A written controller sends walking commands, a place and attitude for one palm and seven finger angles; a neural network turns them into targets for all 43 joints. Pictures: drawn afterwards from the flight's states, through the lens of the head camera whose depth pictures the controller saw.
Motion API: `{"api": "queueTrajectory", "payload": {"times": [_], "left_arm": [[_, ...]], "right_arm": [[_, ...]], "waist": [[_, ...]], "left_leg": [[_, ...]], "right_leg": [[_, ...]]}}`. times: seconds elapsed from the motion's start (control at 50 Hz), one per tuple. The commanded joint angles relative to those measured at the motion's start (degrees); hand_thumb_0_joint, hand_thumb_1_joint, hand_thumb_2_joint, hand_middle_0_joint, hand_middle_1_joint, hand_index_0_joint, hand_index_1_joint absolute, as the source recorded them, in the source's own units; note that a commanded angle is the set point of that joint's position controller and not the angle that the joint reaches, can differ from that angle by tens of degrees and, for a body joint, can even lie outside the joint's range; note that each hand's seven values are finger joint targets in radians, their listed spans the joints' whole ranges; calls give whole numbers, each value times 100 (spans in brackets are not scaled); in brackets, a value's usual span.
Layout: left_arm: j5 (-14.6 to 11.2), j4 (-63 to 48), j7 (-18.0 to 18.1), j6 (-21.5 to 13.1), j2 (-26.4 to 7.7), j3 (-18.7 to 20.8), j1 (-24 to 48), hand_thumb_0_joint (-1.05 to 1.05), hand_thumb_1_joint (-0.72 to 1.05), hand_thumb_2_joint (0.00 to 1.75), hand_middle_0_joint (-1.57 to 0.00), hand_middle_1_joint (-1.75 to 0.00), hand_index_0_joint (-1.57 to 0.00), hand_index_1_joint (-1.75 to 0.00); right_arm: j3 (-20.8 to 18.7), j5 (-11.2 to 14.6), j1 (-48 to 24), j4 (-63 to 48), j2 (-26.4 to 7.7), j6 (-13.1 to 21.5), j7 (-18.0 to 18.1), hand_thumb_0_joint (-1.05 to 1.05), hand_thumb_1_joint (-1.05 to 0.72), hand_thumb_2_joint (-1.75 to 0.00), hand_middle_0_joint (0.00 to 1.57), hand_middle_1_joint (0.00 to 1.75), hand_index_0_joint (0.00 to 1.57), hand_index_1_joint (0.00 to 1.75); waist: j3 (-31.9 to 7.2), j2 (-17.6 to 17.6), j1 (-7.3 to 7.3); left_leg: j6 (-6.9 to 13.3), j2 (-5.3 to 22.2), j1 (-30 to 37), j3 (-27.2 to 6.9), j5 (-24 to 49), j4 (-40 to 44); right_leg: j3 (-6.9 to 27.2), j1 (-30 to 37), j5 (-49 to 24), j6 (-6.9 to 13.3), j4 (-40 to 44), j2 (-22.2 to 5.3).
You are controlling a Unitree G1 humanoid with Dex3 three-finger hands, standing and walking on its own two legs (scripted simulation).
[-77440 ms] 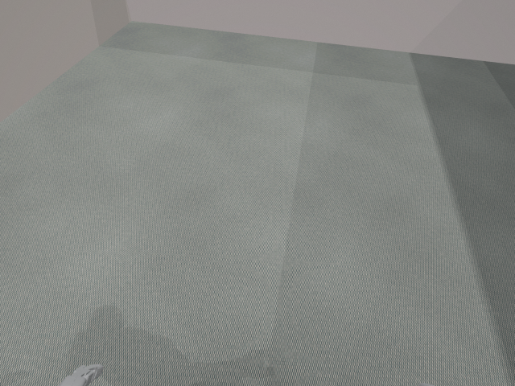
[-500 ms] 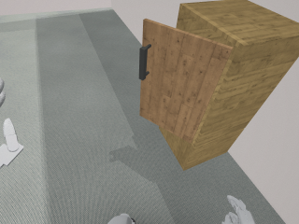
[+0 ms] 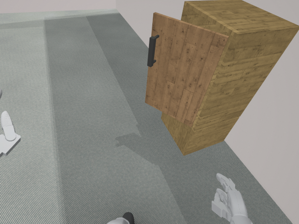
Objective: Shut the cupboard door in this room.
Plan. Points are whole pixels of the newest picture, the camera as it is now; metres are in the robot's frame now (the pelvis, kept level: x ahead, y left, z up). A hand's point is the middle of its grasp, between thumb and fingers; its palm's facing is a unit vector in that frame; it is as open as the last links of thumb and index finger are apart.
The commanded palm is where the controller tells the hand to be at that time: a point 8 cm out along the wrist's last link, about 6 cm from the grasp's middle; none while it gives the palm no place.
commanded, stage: stop stepping back and stand still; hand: left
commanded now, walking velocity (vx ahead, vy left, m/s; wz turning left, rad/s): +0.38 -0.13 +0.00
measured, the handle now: (153, 50) +0.93 +0.02 +0.01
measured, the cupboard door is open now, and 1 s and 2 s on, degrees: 33 33 33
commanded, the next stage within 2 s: let the arm hang, fingers relaxed in 1.50 s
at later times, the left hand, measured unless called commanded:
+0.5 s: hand out of the picture +0.11 +0.26 +0.18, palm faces +0.23 -0.86 -0.45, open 7.5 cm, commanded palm +0.05 +0.32 +0.19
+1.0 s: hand (4, 175) +0.15 +0.25 +0.19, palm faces +0.34 -0.84 -0.42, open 7.5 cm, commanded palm +0.09 +0.31 +0.19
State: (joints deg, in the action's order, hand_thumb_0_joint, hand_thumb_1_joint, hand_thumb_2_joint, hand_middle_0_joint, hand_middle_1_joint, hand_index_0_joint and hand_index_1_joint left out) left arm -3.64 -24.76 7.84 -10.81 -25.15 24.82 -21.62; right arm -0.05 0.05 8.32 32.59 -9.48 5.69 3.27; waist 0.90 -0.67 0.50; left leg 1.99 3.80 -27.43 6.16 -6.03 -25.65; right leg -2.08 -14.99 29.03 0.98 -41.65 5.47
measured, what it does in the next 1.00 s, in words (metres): steps on the spot: right foot, then left foot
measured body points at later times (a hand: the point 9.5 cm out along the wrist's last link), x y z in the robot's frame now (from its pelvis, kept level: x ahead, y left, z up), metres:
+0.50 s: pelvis -0.12 +0.04 +0.02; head -0.12 +0.08 +0.46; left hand +0.09 +0.31 +0.21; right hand -0.06 -0.19 -0.08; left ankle -0.08 +0.16 -0.73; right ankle -0.10 -0.08 -0.67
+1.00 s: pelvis -0.09 +0.03 -0.01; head -0.07 +0.05 +0.44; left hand +0.13 +0.30 +0.21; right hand +0.06 -0.24 -0.07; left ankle +0.00 +0.13 -0.73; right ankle -0.17 -0.07 -0.72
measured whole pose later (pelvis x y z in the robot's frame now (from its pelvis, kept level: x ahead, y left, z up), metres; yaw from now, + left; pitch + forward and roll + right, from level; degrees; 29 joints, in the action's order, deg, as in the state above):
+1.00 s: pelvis -0.09 +0.03 -0.01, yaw -7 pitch -2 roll +1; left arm -2.1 -32.2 10.3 -14.5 -26.1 25.0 -26.7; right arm -2.1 0.0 8.8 35.0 -11.4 5.8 4.8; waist 4.3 4.6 -0.5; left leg 1.7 1.5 -21.8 6.6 -12.0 -35.5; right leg -2.0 -11.3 29.2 0.1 -42.1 -1.6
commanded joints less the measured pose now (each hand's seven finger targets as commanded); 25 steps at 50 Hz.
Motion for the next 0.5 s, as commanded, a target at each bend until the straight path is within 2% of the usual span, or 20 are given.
{"api": "queueTrajectory", "payload": {"times": [0.0, 0.02, 0.04, 0.06, 0.08, 0.1, 0.12, 0.16, 0.18, 0.2, 0.22, 0.24, 0.26, 0.28, 0.3, 0.34, 0.38, 0.42, 0.44, 0.48], "left_arm": [[-81, -2400, 41, -219, -1161, 722, -993, 0, 90, 90, -20, -30, -20, -30], [-76, -2790, 66, -201, -1455, 867, -919, 0, 90, 90, -20, -30, -20, -30], [-60, -2985, 163, -246, -1760, 1170, -583, 0, 90, 90, -20, -30, -20, -30], [-94, -2651, 128, -251, -1536, 1004, -366, 0, 90, 90, -20, -30, -20, -30], [-92, -2281, 188, -197, -1365, 912, -320, 0, 90, 90, -20, -30, -20, -30], [-5, -1944, 248, -189, -1324, 860, -249, 0, 90, 90, -20, -30, -20, -30], [27, -1574, 295, -194, -1250, 801, -126, 0, 90, 90, -20, -30, -20, -30], [124, -1037, 360, -187, -1134, 607, 400, 0, 90, 90, -20, -30, -20, -30], [152, -899, 375, -201, -924, 411, 592, 0, 90, 90, -20, -30, -20, -30], [168, -827, 403, -223, -942, 368, 741, 0, 90, 90, -20, -30, -20, -30], [173, -990, 417, -273, -867, 228, 995, 0, 90, 90, -20, -30, -20, -30], [202, -1298, 417, -364, -854, 194, 979, 0, 90, 90, -20, -30, -20, -30], [322, -1528, 357, -485, -977, 183, 1118, 0, 90, 90, -20, -30, -20, -30], [363, -1174, 280, -472, -1075, 500, 481, 0, 90, 90, -20, -30, -20, -30], [279, -1340, 192, -450, -1020, 410, -14, 0, 90, 90, -20, -30, -20, -30], [332, -2161, 145, -423, -1145, 559, -105, 0, 90, 90, -20, -30, -20, -30], [288, -2270, 178, -512, -1092, 628, -647, 0, 90, 90, -20, -30, -20, -30], [274, -2394, 228, -516, -1235, 842, -1023, 0, 90, 90, -20, -30, -20, -30], [297, -2456, 252, -535, -1500, 1075, -1069, 0, 90, 90, -20, -30, -20, -30], [235, -2114, 310, -500, -1358, 1140, -1282, 0, 90, 90, -20, -30, -20, -30]], "right_arm": [[-353, 83, -118, -902, -807, 90, -78, 0, -90, -90, 20, 30, 20, 30], [-404, 50, -172, -791, -864, 22, -78, 0, -90, -90, 20, 30, 20, 30], [-424, -20, -74, -612, -993, -31, -54, 0, -90, -90, 20, 30, 20, 30], [-345, -138, 42, -372, -932, -122, -44, 0, -90, -90, 20, 30, 20, 30], [-249, 4, -57, -512, -727, -125, 2, 0, -90, -90, 20, 30, 20, 30], [-191, -67, -60, -577, -798, -102, 63, 0, -90, -90, 20, 30, 20, 30], [-181, -67, -30, -508, -773, -107, 120, 0, -90, -90, 20, 30, 20, 30], [-200, -19, -150, -327, -843, 21, 274, 0, -90, -90, 20, 30, 20, 30], [-186, -26, 56, -206, -877, 95, 310, 0, -90, -90, 20, 30, 20, 30], [-203, -4, 229, -188, -947, 180, 348, 0, -90, -90, 20, 30, 20, 30], [-239, -5, 387, -227, -1120, 256, 377, 0, -90, -90, 20, 30, 20, 30], [-306, 34, 332, -437, -1260, 371, 346, 0, -90, -90, 20, 30, 20, 30], [-192, 4, 137, -475, -1136, 408, 287, 0, -90, -90, 20, 30, 20, 30], [-348, 45, 27, -518, -1192, 394, 227, 0, -90, -90, 20, 30, 20, 30], [-331, 47, 151, -451, -1083, 334, 106, 0, -90, -90, 20, 30, 20, 30], [-346, 8, -67, -510, -1029, 305, -52, 0, -90, -90, 20, 30, 20, 30], [-317, 13, -140, -473, -955, 265, -99, 0, -90, -90, 20, 30, 20, 30], [-292, -34, -113, -438, -912, 225, -84, 0, -90, -90, 20, 30, 20, 30], [-296, -58, -125, -429, -937, 192, -48, 0, -90, -90, 20, 30, 20, 30], [-264, -122, -31, -453, -870, 104, 47, 0, -90, -90, 20, 30, 20, 30]], "waist": [[-1036, 52, -175], [-747, 1339, -142], [-436, 1336, -75], [-344, 958, 143], [-378, 994, 80], [-84, 472, 167], [-31, 245, 165], [216, 289, 30], [44, 217, 114], [-214, -144, 170], [-186, -1273, 266], [42, -2544, 206], [311, -1958, 189], [80, -857, -17], [-208, -625, 80], [-37, -803, 50], [71, -897, 37], [-112, -1269, 1], [-172, -1604, -24], [-291, -1785, 7]], "left_leg": [[-840, -358, 640, 585, -2546, -1011], [-699, -513, 806, 17, -1871, -3665], [-543, -476, 78, -669, -1845, -4951], [-502, -282, -187, -851, -1635, -5643], [-437, -108, -629, -900, -1633, -5225], [-355, 114, -489, -767, -1511, -4423], [-264, 173, -150, -610, -1699, -3555], [-122, 154, 629, -336, -2128, -2119], [-55, 33, 1066, -140, -1989, -1110], [-43, -151, 1497, 32, -1877, -259], [172, 201, 1668, -891, -2522, 669], [477, 1508, 2376, -2999, -2800, 1181], [846, 2074, 1731, -3685, -2986, 1600], [978, 1999, 1610, -3056, -2225, 1450], [792, 1772, 1397, -3061, -3007, 1430], [557, 1589, 791, -2693, -3313, 1710], [581, 1492, 423, -2144, -3574, 1776], [423, 1283, 213, -1540, -3576, 1819], [324, 1162, 185, -1305, -3634, 1896], [333, 1167, 114, -1119, -3507, 1745]], "right_leg": [[376, -69, 883, 646, 2080, -538], [2561, -1838, 1831, 1156, 3261, -2023], [3420, -2371, 1782, 1667, 3713, -2816], [2507, -2436, 740, 1645, 3213, -2728], [2445, -1733, 1696, 1349, 3278, -2382], [2182, -1822, 1807, 1074, 3211, -2164], [1801, -1894, 1917, 924, 3038, -2027], [1487, -1997, 1858, 909, 2695, -1919], [1003, -1624, 1277, 756, 2155, -1694], [637, -1248, 711, 571, 1330, -1322], [294, -1428, 286, 315, -174, -797], [-186, -2885, 226, -21, -1528, -429], [333, -3030, -212, -15, -2304, -625], [333, -2751, -740, -78, -2529, -702], [329, -2453, -853, -67, -2557, -751], [335, -2232, -1385, -82, -2472, -846], [95, -1771, -1578, -92, -2060, -809], [-322, -979, -1339, -56, -1137, -591], [-531, -686, -1238, -46, -844, -444], [-748, 3, -728, 10, -59, -348]]}}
